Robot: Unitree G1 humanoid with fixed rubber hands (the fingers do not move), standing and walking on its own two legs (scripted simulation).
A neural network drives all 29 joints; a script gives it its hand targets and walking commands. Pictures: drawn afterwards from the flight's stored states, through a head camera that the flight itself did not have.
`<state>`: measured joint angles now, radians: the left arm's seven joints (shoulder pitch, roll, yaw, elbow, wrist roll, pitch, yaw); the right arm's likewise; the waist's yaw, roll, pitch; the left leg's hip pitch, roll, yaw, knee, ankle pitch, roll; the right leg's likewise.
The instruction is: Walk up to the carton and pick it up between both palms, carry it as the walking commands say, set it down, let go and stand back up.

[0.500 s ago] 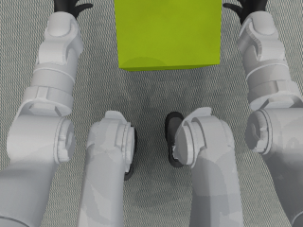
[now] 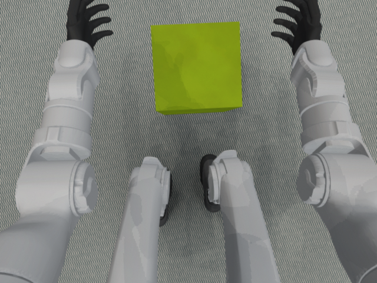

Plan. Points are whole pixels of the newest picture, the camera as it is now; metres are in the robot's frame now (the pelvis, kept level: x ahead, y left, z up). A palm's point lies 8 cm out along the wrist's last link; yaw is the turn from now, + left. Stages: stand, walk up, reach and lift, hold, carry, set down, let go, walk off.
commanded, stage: set down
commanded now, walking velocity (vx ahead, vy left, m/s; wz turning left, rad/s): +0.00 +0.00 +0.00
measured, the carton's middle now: (194, 77) +0.51 -0.05 -0.38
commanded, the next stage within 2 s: let go in 0.60 s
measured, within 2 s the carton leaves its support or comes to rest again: neither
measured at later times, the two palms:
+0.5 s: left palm out of the picture +0.52 +0.17 +0.05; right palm out of the picture +0.51 -0.23 +0.04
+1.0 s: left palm out of the picture +0.44 +0.20 +0.11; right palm out of the picture +0.42 -0.25 +0.10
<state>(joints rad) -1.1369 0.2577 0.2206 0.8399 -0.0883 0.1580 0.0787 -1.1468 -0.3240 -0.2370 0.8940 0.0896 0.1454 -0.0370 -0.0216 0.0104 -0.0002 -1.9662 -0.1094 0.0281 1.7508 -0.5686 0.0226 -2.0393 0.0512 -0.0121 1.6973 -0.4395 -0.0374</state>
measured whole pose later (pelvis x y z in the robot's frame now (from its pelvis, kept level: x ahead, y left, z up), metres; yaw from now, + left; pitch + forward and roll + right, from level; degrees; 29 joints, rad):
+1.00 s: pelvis +0.08 +0.00 +0.22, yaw -2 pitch +34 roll +1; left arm -0.45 0.18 0.18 0.57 0.04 0.09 -0.01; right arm -0.47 -0.22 -0.21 0.61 -0.06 0.08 0.04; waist 0.00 0.01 -0.05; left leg -1.07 -0.09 -0.04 0.81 -0.33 0.03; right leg -1.13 0.07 0.03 0.77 -0.24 -0.03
